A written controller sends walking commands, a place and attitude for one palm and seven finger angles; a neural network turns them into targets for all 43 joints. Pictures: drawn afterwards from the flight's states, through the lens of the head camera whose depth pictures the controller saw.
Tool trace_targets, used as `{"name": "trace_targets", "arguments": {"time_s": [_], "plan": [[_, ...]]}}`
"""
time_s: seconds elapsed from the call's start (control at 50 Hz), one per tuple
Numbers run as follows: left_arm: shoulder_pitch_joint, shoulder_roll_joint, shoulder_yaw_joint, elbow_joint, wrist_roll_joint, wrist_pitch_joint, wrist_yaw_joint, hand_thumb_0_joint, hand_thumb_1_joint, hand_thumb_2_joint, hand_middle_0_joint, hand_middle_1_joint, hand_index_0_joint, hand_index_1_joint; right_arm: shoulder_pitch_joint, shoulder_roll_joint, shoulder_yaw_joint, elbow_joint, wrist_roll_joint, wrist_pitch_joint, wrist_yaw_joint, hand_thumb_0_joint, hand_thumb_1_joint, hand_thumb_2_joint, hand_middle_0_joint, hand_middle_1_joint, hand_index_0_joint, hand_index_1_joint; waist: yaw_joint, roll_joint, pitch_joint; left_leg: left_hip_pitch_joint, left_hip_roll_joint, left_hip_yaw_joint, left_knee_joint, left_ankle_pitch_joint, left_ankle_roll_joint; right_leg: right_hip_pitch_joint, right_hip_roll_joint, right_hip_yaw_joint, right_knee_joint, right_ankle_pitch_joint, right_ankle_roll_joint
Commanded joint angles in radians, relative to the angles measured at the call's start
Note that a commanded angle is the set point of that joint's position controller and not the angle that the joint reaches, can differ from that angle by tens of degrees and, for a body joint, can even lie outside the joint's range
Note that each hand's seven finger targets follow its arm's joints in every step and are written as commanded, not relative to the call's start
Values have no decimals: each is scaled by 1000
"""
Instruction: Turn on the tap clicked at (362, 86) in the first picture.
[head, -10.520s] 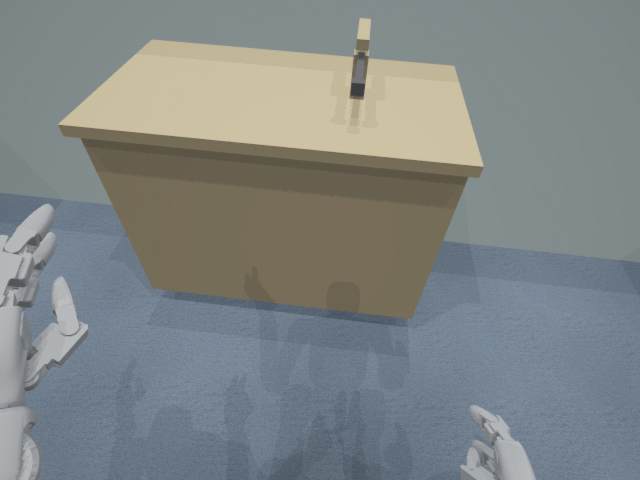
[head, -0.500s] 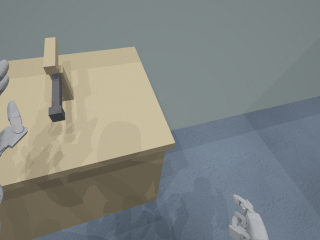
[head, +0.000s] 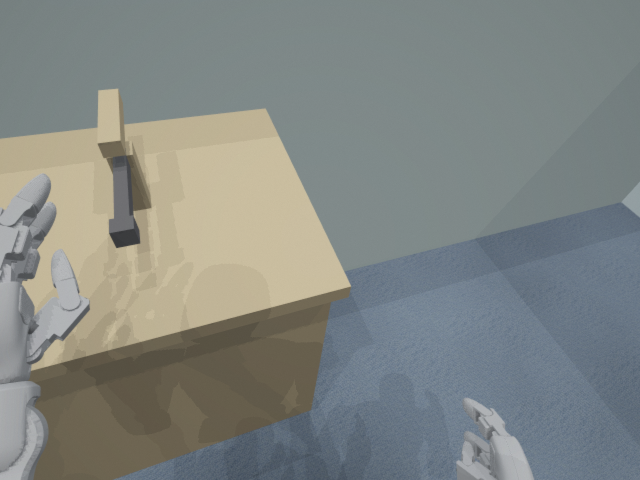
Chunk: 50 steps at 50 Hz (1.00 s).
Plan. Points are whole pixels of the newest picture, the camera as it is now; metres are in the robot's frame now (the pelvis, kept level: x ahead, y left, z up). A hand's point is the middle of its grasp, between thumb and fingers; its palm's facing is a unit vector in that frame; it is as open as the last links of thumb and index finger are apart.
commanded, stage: come to a stop and stand still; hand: left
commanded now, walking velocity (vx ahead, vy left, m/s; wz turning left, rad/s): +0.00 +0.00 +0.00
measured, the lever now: (124, 231) +0.36 +0.29 +0.10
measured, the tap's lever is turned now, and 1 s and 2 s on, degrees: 0 0 0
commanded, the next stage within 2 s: look again from close up in 0.62 s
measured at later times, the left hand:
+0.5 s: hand (100, 288) +0.24 +0.24 +0.16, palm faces +0.40 -0.85 -0.36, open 7.4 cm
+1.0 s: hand (110, 286) +0.24 +0.24 +0.16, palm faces +0.40 -0.84 -0.36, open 7.4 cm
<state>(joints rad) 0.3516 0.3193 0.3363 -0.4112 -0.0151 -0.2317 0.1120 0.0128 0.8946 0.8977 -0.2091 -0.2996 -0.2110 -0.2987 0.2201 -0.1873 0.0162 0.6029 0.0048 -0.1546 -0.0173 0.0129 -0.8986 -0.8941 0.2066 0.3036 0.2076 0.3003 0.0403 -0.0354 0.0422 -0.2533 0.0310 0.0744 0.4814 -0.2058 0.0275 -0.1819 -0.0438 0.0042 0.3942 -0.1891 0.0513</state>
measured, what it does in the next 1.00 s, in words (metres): stands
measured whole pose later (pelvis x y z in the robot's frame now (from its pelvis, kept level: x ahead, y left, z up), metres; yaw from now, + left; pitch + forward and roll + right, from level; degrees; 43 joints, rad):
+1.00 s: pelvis +0.03 -0.01 +0.00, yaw +0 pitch -1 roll -1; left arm 0.43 0.34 0.34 -0.47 -0.04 -0.17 0.12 0.01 0.89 0.90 -0.21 -0.30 -0.21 -0.30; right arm 0.20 -0.19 0.00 0.59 0.02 -0.08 -0.03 0.01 -0.90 -0.89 0.21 0.30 0.21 0.30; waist 0.02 -0.01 0.05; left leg -0.22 0.04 0.06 0.47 -0.24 0.01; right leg -0.15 -0.03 -0.01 0.40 -0.23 0.04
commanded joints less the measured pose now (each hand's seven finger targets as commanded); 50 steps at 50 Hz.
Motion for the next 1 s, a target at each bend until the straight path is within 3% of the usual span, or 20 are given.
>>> {"name": "trace_targets", "arguments": {"time_s": [0.0,0.06,0.18,0.4,0.46,0.62,0.72,0.96,0.98], "plan": [[-90,187,106,-228,-8,-55,10,0,900,900,-200,-300,-200,-300,-103,-131,-53,-169,2,-48,-15,0,-900,-900,200,300,200,300,-14,107,-90,-11,27,-78,-158,-132,-12,42,26,9,-61,-27,-56],[-59,213,140,-255,-15,-53,9,0,900,900,-200,-300,-200,-300,-109,-126,-54,-172,4,-43,-15,0,-900,-900,200,300,200,300,-12,97,-128,26,25,-67,-131,-38,-14,66,22,5,-51,58,-54],[-29,183,116,-272,-22,-41,6,0,900,900,-200,-300,-200,-300,-103,-127,-56,-168,7,-35,-12,0,-900,-900,200,300,200,300,-15,105,-150,76,31,-62,-108,119,-17,73,23,-10,-22,160,-48],[-8,185,114,-279,-25,-19,16,0,900,900,-200,-300,-200,-300,-108,-124,-61,-174,13,-9,-17,0,-900,-900,200,300,200,300,-15,91,-153,90,39,-60,-92,156,-12,79,11,-10,-17,193,-49],[-9,205,132,-295,-24,-16,20,0,900,900,-200,-300,-200,-300,-115,-124,-62,-174,14,-4,-21,0,-900,-900,200,300,200,300,-16,98,-150,100,38,-55,-91,140,-14,70,9,-4,-23,190,-50],[3,182,112,-250,-28,-6,21,0,900,900,-200,-300,-200,-300,-108,-124,-62,-175,13,9,-23,0,-900,-900,200,300,200,300,-18,71,-137,77,35,-52,-88,94,-10,72,0,7,-41,177,-52],[-21,188,108,-272,-26,-4,24,0,900,900,-200,-300,-200,-300,-112,-127,-63,-179,14,12,-25,0,-900,-900,200,300,200,300,-19,107,-131,75,36,-57,-102,91,-10,72,5,1,-33,158,-52],[10,201,130,-260,-28,6,30,0,900,900,-200,-300,-200,-300,-114,-123,-64,-176,18,21,-30,0,-900,-900,200,300,200,300,-20,74,-127,81,41,-54,-91,92,-8,65,-4,6,-40,164,-53],[8,182,110,-255,-29,5,27,0,900,900,-200,-300,-200,-300,-107,-125,-63,-173,15,22,-29,0,-900,-900,200,300,200,300,-24,71,-129,73,40,-57,-92,93,-7,70,-4,3,-36,162,-54]]}}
